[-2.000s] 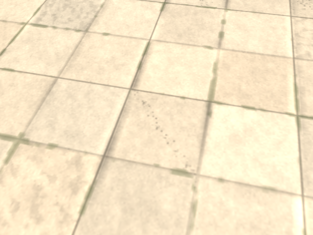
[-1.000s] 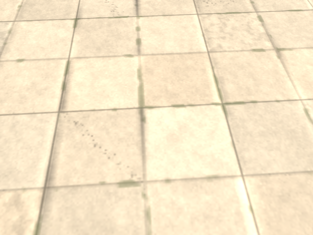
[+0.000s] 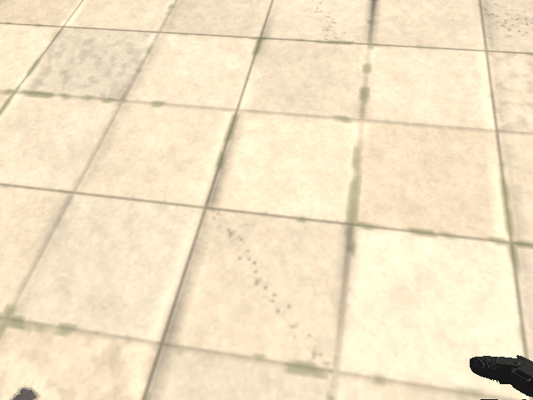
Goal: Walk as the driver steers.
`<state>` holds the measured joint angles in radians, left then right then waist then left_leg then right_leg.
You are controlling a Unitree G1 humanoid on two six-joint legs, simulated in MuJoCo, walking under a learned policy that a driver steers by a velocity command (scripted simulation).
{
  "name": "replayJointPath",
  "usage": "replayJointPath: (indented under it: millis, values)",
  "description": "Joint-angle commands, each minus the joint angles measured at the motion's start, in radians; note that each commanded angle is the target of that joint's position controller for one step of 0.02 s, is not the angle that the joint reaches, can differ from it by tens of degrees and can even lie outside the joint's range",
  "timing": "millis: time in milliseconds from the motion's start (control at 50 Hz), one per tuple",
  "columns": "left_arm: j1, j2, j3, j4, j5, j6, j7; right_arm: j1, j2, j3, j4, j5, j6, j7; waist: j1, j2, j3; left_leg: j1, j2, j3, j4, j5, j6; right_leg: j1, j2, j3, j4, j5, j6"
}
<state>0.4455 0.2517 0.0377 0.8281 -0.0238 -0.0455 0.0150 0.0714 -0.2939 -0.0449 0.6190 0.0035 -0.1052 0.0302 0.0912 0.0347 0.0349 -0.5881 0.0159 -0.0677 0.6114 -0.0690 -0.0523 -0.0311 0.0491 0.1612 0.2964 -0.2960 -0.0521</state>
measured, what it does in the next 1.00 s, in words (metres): walks ahead: left foot, then right foot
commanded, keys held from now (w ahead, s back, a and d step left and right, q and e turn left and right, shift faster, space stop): w+e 0.36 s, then w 0.02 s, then w+q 0.40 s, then q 0.22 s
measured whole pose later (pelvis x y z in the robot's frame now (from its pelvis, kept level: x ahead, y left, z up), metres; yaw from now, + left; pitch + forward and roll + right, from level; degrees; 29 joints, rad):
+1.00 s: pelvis +0.51 -0.09 -0.01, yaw -2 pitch +0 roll -3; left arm 0.27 0.28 0.07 0.80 -0.01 -0.06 0.02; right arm 0.12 -0.29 -0.06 0.69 0.01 -0.02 0.04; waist 0.06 0.04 0.07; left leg -0.61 0.08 0.01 0.69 -0.03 -0.01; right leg -0.01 0.01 -0.23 0.30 -0.29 -0.01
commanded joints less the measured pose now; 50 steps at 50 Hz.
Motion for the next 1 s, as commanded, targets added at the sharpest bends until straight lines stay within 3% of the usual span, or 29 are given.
replayJointPath:
  millis: [20, 80, 100, 120, 140, 160, 180, 200, 220, 240, 280, 340, 400, 440, 500, 540, 560, 580, 600, 620, 640, 660, 680, 700, 720, 760, 840, 920, 1000]
  values:
    - [-0.004, 0.207, 0.056, -0.06, -0.012, -0.005, 0.015, -0.14, -0.065, -0.016, -0.104, 0.013, -0.022, 0.002, -0.012, -0.158, 0.024, 0.123, -0.051, 0.021, -0.097, 0.089, -0.002, -0.116, -0.199, 0.188, -0.06, 0.264, -0.128]
    - [-0.035, 0.214, 0.066, -0.07, -0.012, 0.001, 0.016, -0.065, -0.115, -0.04, -0.09, 0.018, -0.025, -0.008, -0.074, -0.179, -0.003, 0.24, -0.042, 0.012, -0.136, 0.018, 0.043, -0.078, -0.221, 0.225, 0.033, 0.391, -0.093]
    - [-0.051, 0.201, 0.063, -0.079, -0.007, 0.002, 0.013, 0.031, -0.141, -0.057, -0.067, 0.014, -0.026, -0.016, -0.128, -0.17, -0.062, 0.378, -0.043, 0.029, -0.172, 0.02, 0.073, -0.091, -0.178, 0.196, 0.144, 0.501, -0.068]
    - [-0.067, 0.166, 0.051, -0.102, 0.008, 0.003, 0.006, 0.173, -0.176, -0.072, -0.047, 0.003, -0.026, -0.026, -0.198, -0.14, -0.191, 0.613, 0.043, -0.037, -0.147, -0.005, 0.125, -0.176, -0.125, 0.165, 0.356, 0.463, -0.039]
    - [-0.022, 0.072, 0.026, -0.134, 0.028, 0.0, 0.008, 0.322, -0.241, -0.085, -0.03, -0.012, -0.015, -0.036, -0.217, 0.05, -0.366, 0.924, 0.252, -0.307, -0.146, -0.149, 0.198, -0.391, -0.016, 0.067, 0.681, 0.128, 0.002]
    - [0.1, 0.056, 0.013, -0.153, -0.014, -0.011, 0.005, 0.318, -0.249, -0.082, -0.01, -0.022, -0.008, -0.018, -0.136, 0.365, -0.421, 1.005, 0.425, -0.75, -0.303, -0.35, 0.316, -0.634, 0.033, 0.027, 0.914, -0.32, 0.03]
    - [0.045, 0.165, 0.038, -0.125, -0.031, -0.006, 0.006, 0.255, -0.138, -0.059, -0.023, -0.01, -0.006, -0.019, -0.149, 0.195, -0.259, 0.879, 0.385, -0.67, -0.333, -0.46, 0.285, -0.712, -0.051, 0.035, 1.006, -0.231, 0.038]
    - [-0.056, 0.195, 0.047, -0.136, -0.024, -0.002, 0.003, 0.211, -0.095, -0.048, -0.02, -0.002, 0.0, -0.024, -0.16, 0.091, -0.134, 0.741, 0.337, -0.467, -0.335, -0.369, 0.251, -0.712, -0.088, -0.007, 0.994, -0.138, 0.04]
    - [-0.1, 0.176, 0.045, -0.143, -0.012, -0.002, 0.003, 0.175, -0.086, -0.044, -0.008, -0.008, 0.002, -0.022, -0.139, 0.025, -0.078, 0.629, 0.289, -0.353, -0.354, -0.237, 0.236, -0.676, -0.12, -0.025, 0.965, -0.078, 0.042]
    - [-0.125, 0.165, 0.048, -0.154, -0.005, 0.0, -0.002, 0.157, -0.071, -0.04, 0.003, -0.016, 0.002, -0.021, -0.123, 0.037, -0.042, 0.559, 0.259, -0.274, -0.378, -0.144, 0.236, -0.656, -0.144, -0.026, 0.929, -0.043, 0.043]
    - [-0.127, 0.127, 0.044, -0.165, -0.011, 0.014, -0.011, 0.138, -0.066, -0.041, 0.021, -0.017, -0.01, -0.023, -0.098, 0.072, -0.023, 0.48, 0.235, -0.162, -0.429, -0.062, 0.24, -0.614, -0.168, -0.045, 0.896, -0.012, 0.045]
    - [-0.19, 0.097, 0.033, -0.202, 0.001, 0.025, -0.016, 0.136, -0.097, -0.054, 0.054, -0.005, -0.022, -0.023, -0.093, 0.039, 0.014, 0.457, 0.253, -0.068, -0.479, 0.026, 0.267, -0.668, -0.185, -0.052, 0.796, 0.043, 0.065]
    - [-0.252, 0.078, 0.018, -0.218, 0.007, 0.011, -0.03, 0.155, -0.122, -0.059, 0.083, -0.004, -0.019, -0.021, -0.111, 0.007, 0.018, 0.463, 0.223, 0.031, -0.49, 0.097, 0.263, -0.637, -0.173, -0.064, 0.605, 0.199, 0.063]
    - [-0.331, 0.064, 0.006, -0.238, 0.012, -0.006, -0.043, 0.179, -0.14, -0.059, 0.107, 0.011, -0.011, -0.018, -0.13, -0.006, 0.039, 0.447, 0.2, 0.07, -0.493, 0.108, 0.255, -0.579, -0.15, -0.113, 0.454, 0.27, 0.051]
    - [-0.432, 0.085, 0.005, -0.273, 0.01, -0.023, -0.057, 0.248, -0.184, -0.066, 0.145, 0.036, 0.006, -0.014, -0.153, -0.001, 0.061, 0.51, 0.23, 0.037, -0.474, 0.129, 0.25, -0.547, -0.13, -0.148, 0.323, 0.268, 0.034]
    - [-0.439, 0.118, 0.018, -0.282, 0.008, -0.03, -0.061, 0.272, -0.206, -0.071, 0.165, 0.039, 0.021, -0.016, -0.134, 0.016, 0.044, 0.579, 0.257, 0.011, -0.417, 0.195, 0.231, -0.509, -0.107, -0.15, 0.261, 0.209, 0.018]
    - [-0.402, 0.14, 0.029, -0.276, 0.009, -0.033, -0.06, 0.272, -0.215, -0.071, 0.171, 0.038, 0.028, -0.019, -0.103, 0.03, 0.013, 0.594, 0.254, 0.011, -0.359, 0.291, 0.215, -0.434, -0.085, -0.164, 0.234, 0.186, 0.006]
    - [-0.299, 0.169, 0.047, -0.248, 0.011, -0.034, -0.054, 0.262, -0.21, -0.065, 0.176, 0.038, 0.034, -0.021, -0.035, 0.032, -0.054, 0.569, 0.22, 0.042, -0.229, 0.413, 0.187, -0.267, -0.057, -0.188, 0.19, 0.206, -0.018]
    - [-0.149, 0.221, 0.074, -0.208, 0.017, -0.031, -0.042, 0.272, -0.173, -0.049, 0.175, 0.028, 0.033, -0.024, 0.036, 0.03, -0.16, 0.464, 0.166, 0.076, -0.036, 0.398, 0.15, -0.019, -0.072, -0.177, 0.214, 0.235, -0.044]
    - [0.006, 0.313, 0.096, -0.191, 0.041, -0.023, -0.024, 0.296, -0.08, -0.015, 0.138, 0.0, 0.026, -0.023, 0.071, -0.122, -0.331, 0.188, 0.076, 0.124, 0.325, 0.038, 0.088, 0.318, -0.323, 0.109, 0.237, 0.223, -0.126]
    - [0.006, 0.329, 0.091, -0.197, 0.049, -0.02, -0.025, 0.39, -0.02, 0.005, 0.136, 0.017, 0.013, -0.022, 0.018, -0.309, -0.47, -0.028, -0.04, 0.004, 0.577, -0.536, 0.057, 0.437, -0.489, 0.503, 0.094, 0.051, -0.231]
    - [-0.028, 0.232, 0.066, -0.198, 0.039, -0.023, -0.029, 0.318, -0.134, -0.027, 0.143, 0.045, 0.012, -0.021, 0.045, -0.195, -0.353, -0.123, 0.003, -0.07, 0.67, -0.505, 0.059, 0.345, -0.454, 0.45, 0.046, -0.026, -0.199]
    - [-0.08, 0.197, 0.053, -0.187, 0.025, -0.026, -0.031, 0.258, -0.147, -0.034, 0.119, 0.052, 0.013, -0.021, 0.02, -0.183, -0.207, -0.171, 0.046, -0.039, 0.664, -0.421, 0.066, 0.223, -0.423, 0.294, 0.023, 0.003, -0.169]
    - [-0.142, 0.164, 0.044, -0.182, 0.025, -0.031, -0.034, 0.229, -0.132, -0.033, 0.118, 0.038, 0.017, -0.027, -0.015, -0.134, -0.144, -0.143, 0.084, -0.023, 0.625, -0.338, 0.064, 0.108, -0.38, 0.202, -0.007, 0.055, -0.151]
    - [-0.188, 0.134, 0.038, -0.179, 0.029, -0.039, -0.038, 0.231, -0.123, -0.038, 0.12, 0.027, 0.028, -0.029, -0.049, -0.148, -0.095, -0.1, 0.11, -0.026, 0.587, -0.275, 0.06, 0.014, -0.345, 0.117, -0.045, 0.12, -0.142]
    - [-0.232, 0.112, 0.04, -0.166, 0.038, -0.059, -0.038, 0.273, -0.083, -0.035, 0.137, 0.032, 0.056, -0.027, -0.091, -0.152, -0.074, -0.011, 0.128, -0.028, 0.571, -0.205, 0.049, -0.086, -0.324, 0.014, -0.114, 0.193, -0.145]
    - [-0.273, 0.137, 0.053, -0.133, 0.044, -0.074, -0.019, 0.208, -0.055, -0.032, 0.099, 0.015, 0.08, -0.032, -0.119, -0.105, 0.011, -0.043, 0.115, -0.023, 0.419, -0.099, 0.014, -0.133, -0.311, -0.183, -0.134, 0.549, -0.142]
    - [-0.259, 0.18, 0.067, -0.117, 0.034, -0.047, 0.008, 0.095, -0.018, -0.015, 0.051, 0.004, 0.074, 0.002, -0.076, -0.095, 0.006, 0.049, 0.08, 0.066, 0.136, 0.099, 0.021, -0.115, -0.28, -0.321, -0.095, 0.641, -0.118]
    - [-0.253, 0.216, 0.083, -0.103, -0.003, -0.018, 0.016, 0.065, -0.069, -0.037, 0.001, 0.003, 0.088, 0.03, -0.084, -0.111, -0.023, 0.069, 0.056, 0.088, 0.04, 0.015, 0.07, -0.002, -0.333, -0.326, 0.016, 0.688, -0.093]
Keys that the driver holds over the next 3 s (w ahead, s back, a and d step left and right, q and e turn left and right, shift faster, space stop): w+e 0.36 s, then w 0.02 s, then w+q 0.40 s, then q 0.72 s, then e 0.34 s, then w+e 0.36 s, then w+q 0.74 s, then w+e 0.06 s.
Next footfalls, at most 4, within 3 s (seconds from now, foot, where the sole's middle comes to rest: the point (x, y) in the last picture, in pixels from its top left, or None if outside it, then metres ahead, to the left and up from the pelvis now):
0.12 left None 0.25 0.13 -0.78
0.60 right None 0.46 -0.20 -0.78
1.08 left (317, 304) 0.71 0.01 -0.78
1.56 right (399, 302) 0.73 -0.21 -0.78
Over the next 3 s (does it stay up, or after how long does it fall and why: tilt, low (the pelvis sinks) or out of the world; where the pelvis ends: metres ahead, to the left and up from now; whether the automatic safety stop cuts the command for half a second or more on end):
stays up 1.12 -0.14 0.00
